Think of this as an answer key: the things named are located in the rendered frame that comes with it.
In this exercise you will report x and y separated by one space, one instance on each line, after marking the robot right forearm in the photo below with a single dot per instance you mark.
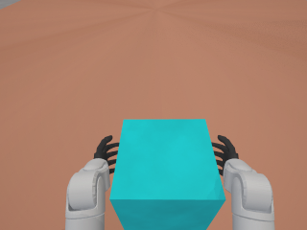
251 196

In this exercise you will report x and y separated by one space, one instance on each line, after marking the robot left forearm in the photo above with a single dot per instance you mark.
86 197

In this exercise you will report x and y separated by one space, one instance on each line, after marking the carton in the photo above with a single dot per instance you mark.
166 176

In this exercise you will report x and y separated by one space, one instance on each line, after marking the left robot hand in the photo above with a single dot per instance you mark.
102 151

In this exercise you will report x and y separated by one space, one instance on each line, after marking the right robot hand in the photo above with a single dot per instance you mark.
229 152

